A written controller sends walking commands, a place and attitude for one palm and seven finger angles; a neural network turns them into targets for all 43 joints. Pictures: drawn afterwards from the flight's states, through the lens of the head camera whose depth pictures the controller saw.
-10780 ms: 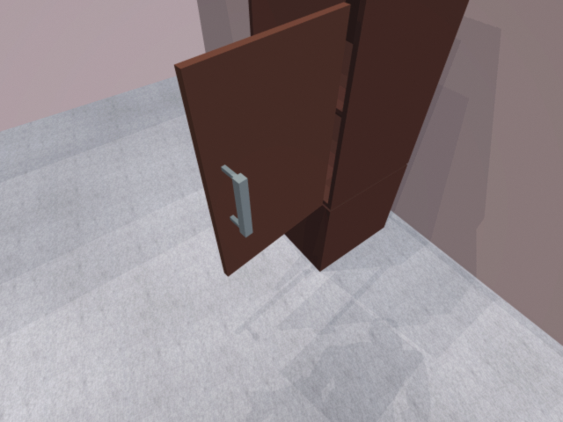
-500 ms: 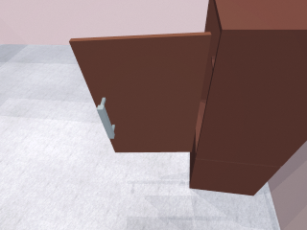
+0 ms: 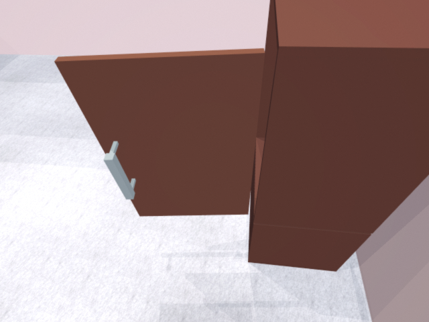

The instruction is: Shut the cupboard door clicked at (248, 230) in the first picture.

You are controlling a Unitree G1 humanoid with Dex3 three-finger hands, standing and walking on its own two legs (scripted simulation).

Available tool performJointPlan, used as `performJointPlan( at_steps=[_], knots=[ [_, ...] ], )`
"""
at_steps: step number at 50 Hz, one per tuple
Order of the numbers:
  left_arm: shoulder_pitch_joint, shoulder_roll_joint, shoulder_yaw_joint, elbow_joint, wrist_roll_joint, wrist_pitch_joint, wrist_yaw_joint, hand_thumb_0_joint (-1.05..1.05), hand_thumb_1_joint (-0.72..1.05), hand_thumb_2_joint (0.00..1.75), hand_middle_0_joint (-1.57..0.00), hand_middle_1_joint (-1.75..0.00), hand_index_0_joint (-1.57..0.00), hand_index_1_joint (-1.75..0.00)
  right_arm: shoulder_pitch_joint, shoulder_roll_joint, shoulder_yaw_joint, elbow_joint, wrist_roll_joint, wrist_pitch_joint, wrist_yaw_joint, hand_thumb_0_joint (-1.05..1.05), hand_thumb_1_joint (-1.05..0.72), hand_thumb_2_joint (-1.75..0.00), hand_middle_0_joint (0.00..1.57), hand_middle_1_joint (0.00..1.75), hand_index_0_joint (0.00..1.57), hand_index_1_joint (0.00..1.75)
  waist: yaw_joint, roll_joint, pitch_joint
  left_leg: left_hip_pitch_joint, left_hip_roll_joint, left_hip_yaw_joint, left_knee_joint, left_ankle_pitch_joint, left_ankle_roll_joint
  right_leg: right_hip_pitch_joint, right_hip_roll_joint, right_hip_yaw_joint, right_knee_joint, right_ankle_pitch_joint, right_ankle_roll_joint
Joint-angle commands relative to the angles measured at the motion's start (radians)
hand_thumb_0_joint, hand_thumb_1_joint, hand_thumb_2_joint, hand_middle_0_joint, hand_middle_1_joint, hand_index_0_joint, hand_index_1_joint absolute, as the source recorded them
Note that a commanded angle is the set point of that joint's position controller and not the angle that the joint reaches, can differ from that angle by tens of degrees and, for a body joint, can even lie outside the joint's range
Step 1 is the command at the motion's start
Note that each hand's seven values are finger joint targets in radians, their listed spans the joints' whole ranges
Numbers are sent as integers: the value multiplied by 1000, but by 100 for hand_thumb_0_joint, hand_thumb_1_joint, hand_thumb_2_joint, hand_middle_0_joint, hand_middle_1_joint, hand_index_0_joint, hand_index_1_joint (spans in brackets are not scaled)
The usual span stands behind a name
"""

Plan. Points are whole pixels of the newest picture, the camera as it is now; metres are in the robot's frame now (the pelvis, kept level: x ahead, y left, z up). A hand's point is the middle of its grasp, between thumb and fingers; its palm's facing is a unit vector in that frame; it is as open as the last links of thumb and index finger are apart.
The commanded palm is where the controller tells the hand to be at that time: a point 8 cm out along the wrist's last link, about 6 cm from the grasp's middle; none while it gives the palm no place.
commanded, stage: come to a stop and stand still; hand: left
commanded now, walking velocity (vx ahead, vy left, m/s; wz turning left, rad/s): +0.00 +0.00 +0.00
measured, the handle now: (122, 171) +0.48 +0.27 -0.05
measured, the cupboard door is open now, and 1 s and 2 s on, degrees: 97 97 97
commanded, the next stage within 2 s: look again from close up in 0.66 s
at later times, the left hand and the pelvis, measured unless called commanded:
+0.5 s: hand out of the picture +0.02 +0.14 -0.17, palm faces +0.04 -0.98 -0.21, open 7.3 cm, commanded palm none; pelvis +0.03 -0.03 +0.00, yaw +1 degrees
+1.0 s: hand out of the picture +0.02 +0.14 -0.17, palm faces +0.04 -0.98 -0.20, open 7.3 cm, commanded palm none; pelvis +0.04 -0.03 +0.00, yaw +1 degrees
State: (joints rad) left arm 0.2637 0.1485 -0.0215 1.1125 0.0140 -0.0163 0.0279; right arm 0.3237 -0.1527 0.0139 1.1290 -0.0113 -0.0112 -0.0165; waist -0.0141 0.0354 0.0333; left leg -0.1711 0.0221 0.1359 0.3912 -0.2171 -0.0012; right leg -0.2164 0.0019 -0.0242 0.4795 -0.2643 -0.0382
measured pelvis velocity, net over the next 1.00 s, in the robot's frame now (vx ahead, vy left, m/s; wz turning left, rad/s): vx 0.04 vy -0.03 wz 0.02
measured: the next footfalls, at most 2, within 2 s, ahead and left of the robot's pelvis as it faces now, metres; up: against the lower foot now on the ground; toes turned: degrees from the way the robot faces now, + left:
none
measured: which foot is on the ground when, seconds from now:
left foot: down 0.00-1.00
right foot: down 0.00-1.00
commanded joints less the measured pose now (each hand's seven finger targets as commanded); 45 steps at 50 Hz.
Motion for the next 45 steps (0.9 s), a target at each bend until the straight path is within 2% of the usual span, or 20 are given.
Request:
performJointPlan(
  at_steps=[1,6,8,15,16,20,21,22,27,30,32,36,40,45],
  knots=[
    [73,105,20,-18,-5,-18,12,0,90,90,-20,-30,-20,-30,51,-71,-14,-20,-1,-17,-10,0,-90,-90,20,30,20,30,11,-80,24,12,88,-97,-54,63,24,-17,-114,121,-119,181,-16],
    [75,107,21,-19,-5,-20,14,0,90,90,-20,-30,-20,-30,44,-65,-16,-15,-1,-14,-12,0,-90,-90,20,30,20,30,9,-67,20,26,88,-92,-45,89,18,-2,-114,120,-119,247,-18],
    [77,108,22,-19,-5,-21,15,0,90,90,-20,-30,-20,-30,33,-68,-15,-16,-2,-13,-13,0,-90,-90,20,30,20,30,10,-44,25,31,86,-91,-41,96,15,-2,-115,123,-119,267,-19],
    [88,114,27,-16,-5,-25,15,0,90,90,-20,-30,-20,-30,17,-73,-17,-18,-1,-12,-18,0,-90,-90,20,30,20,30,12,-49,4,54,88,-81,-31,117,7,36,-118,120,-124,365,-14],
    [87,116,29,-16,-3,-24,15,0,90,90,-20,-30,-20,-30,17,-65,-18,-19,0,-11,-19,0,-90,-90,20,30,20,30,11,-67,15,46,88,-78,-34,111,7,41,-117,115,-128,375,-10],
    [94,115,29,-14,-5,-25,17,0,90,90,-20,-30,-20,-30,9,-75,-18,-22,-1,-9,-22,0,-90,-90,20,30,20,30,12,-43,5,60,88,-78,-28,122,3,52,-118,118,-130,409,-9],
    [95,116,30,-15,-4,-24,17,0,90,90,-20,-30,-20,-30,9,-67,-18,-20,0,-9,-23,0,-90,-90,20,30,20,30,12,-56,9,59,89,-75,-31,122,3,55,-115,112,-131,414,-6],
    [97,112,31,-14,-4,-24,17,0,90,90,-20,-30,-20,-30,7,-74,-19,-21,-1,-9,-24,0,-90,-90,20,30,20,30,13,-39,7,62,88,-76,-27,131,2,57,-117,115,-131,426,-5],
    [108,111,33,-10,-5,-23,19,0,90,90,-20,-30,-20,-30,8,-71,-18,-19,0,-9,-27,0,-90,-90,20,30,20,30,16,-57,6,59,89,-70,-22,136,0,78,-117,113,-129,484,3],
    [108,112,33,-9,-5,-22,19,0,90,90,-20,-30,-20,-30,12,-68,-19,-18,1,-6,-28,0,-90,-90,20,30,20,30,14,-59,13,54,87,-70,-28,114,-2,81,-118,112,-138,460,5],
    [109,106,33,-10,-5,-20,20,0,90,90,-20,-30,-20,-30,11,-65,-19,-16,1,-4,-29,0,-90,-90,20,30,20,30,16,-69,48,42,85,-72,-31,94,-2,61,-115,115,-152,419,10],
    [105,106,36,-14,-5,-19,18,0,90,90,-20,-30,-20,-30,19,-56,-18,-11,0,-7,-29,0,-90,-90,20,30,20,30,18,-48,37,50,90,-73,-41,106,0,68,-110,106,-155,381,5],
    [110,105,35,-15,-7,-22,17,0,90,90,-20,-30,-20,-30,23,-66,-18,-11,-2,-12,-29,0,-90,-90,20,30,20,30,18,-39,4,66,92,-79,-35,143,1,83,-112,105,-140,419,-3],
    [111,97,35,-14,-6,-22,16,0,90,90,-20,-30,-20,-30,30,-63,-18,-8,-2,-14,-30,0,-90,-90,20,30,20,30,20,-38,17,65,97,-83,-43,149,3,72,-109,100,-137,391,-12]
  ],
)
